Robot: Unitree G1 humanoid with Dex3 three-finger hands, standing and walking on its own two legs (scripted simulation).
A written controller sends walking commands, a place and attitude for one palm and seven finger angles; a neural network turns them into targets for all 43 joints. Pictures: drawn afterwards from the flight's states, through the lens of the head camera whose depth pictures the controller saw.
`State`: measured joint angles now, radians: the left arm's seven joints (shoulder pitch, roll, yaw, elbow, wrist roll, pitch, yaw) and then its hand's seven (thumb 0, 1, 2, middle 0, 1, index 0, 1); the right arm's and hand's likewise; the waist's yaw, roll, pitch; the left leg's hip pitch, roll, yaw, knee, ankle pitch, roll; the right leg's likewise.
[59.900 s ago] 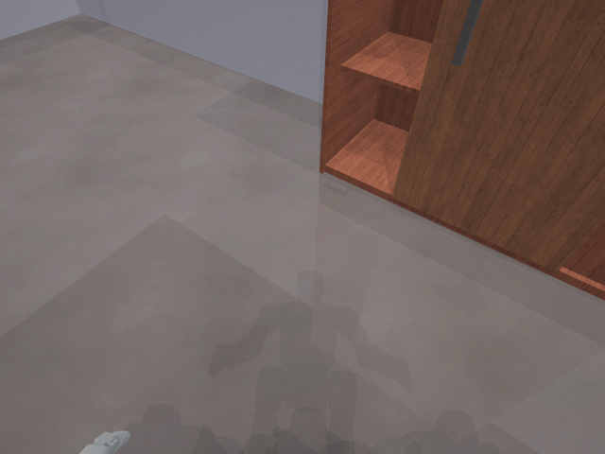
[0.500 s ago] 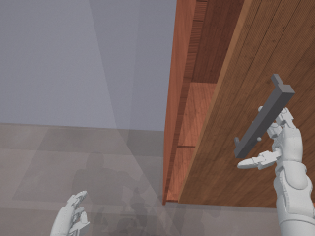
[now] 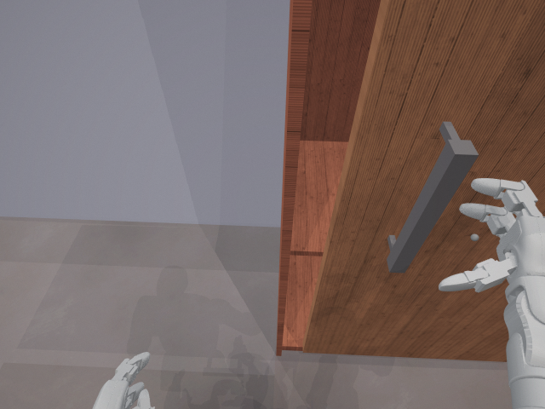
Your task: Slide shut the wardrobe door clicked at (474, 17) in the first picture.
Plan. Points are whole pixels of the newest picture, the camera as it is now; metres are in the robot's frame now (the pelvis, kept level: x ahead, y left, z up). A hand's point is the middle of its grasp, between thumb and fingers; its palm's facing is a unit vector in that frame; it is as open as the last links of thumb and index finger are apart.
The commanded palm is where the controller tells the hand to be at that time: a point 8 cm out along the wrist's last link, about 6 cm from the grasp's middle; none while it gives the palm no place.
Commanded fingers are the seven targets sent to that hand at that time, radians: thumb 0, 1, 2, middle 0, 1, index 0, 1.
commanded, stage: slip the hand off the handle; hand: right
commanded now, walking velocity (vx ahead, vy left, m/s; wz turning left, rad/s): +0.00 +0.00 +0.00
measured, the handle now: (418, 207) +0.39 -0.19 +0.11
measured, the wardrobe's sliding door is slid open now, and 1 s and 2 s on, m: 0.07 0.07 0.07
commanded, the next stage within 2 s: draw the hand back to the body in 0.68 s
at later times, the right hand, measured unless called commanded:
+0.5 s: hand (500, 301) +0.24 -0.25 +0.11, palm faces +0.23 +0.96 -0.16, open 14.7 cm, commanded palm +0.21 -0.29 +0.12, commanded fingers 0.00 0.55 -0.20 0.25 1.15 0.25 1.15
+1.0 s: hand (511, 329) +0.20 -0.24 +0.12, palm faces +0.08 +0.99 -0.08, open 14.7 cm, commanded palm +0.16 -0.29 +0.13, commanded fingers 0.00 0.55 -0.20 0.25 1.15 0.25 1.15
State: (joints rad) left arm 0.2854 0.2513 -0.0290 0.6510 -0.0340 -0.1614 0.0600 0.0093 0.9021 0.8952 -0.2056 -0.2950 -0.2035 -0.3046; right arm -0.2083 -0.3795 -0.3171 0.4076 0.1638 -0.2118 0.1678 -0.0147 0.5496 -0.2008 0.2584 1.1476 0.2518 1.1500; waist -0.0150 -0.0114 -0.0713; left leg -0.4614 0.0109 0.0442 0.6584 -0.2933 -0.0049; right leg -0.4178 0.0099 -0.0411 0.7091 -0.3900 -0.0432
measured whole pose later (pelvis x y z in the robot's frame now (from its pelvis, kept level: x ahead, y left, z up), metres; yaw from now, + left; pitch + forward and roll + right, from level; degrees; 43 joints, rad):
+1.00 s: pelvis -0.01 +0.03 +0.00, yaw -3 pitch +1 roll +2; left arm 0.25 0.27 -0.05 0.65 -0.06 -0.34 0.11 0.01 0.90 0.90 -0.20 -0.29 -0.20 -0.30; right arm 0.22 -0.39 -0.38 0.02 0.39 -0.07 0.43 -0.02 0.55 -0.20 0.26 1.15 0.25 1.15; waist -0.06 -0.06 -0.07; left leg -0.36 -0.01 0.11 0.64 -0.30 0.03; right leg -0.35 -0.02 0.02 0.72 -0.39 -0.01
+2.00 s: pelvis +0.01 +0.00 +0.02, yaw +0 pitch -4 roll +1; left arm 0.22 0.23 -0.01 0.65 0.00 -0.17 0.05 0.01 0.90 0.90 -0.20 -0.29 -0.20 -0.30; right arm 0.47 -0.35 -0.33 -0.37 0.07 -0.13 -0.10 0.00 -0.58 -0.75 0.22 0.48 0.22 0.48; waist -0.08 -0.06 0.00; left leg -0.13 0.00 0.05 0.42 -0.22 0.00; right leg -0.09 0.01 -0.03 0.46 -0.31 -0.04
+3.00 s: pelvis -0.03 -0.02 +0.01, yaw +2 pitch -1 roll +0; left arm 0.23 0.22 0.01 0.56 0.00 -0.08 0.06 0.01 0.90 0.90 -0.20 -0.29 -0.20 -0.30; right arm 0.51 -0.43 -0.45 -0.46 0.02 -0.25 -0.12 0.01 -0.89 -0.90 0.22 0.30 0.21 0.30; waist -0.02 0.03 0.05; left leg -0.33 0.03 -0.03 0.53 -0.18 -0.04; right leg -0.26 0.04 -0.09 0.56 -0.28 -0.08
